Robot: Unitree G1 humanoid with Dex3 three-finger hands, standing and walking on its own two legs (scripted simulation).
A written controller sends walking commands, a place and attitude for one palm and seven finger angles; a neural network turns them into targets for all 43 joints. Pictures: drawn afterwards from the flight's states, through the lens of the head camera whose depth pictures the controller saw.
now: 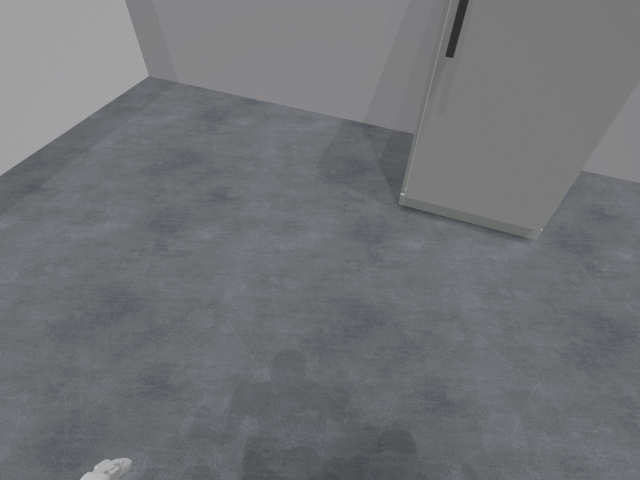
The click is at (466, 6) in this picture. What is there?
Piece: fridge door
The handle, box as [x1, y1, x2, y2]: [445, 0, 468, 57]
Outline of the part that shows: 468,0 459,1 445,56 453,56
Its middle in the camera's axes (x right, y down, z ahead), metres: +0.41 -0.68 +1.11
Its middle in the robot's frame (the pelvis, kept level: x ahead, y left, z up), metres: +1.32 -0.35 +0.12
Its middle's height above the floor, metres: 0.89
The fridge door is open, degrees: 0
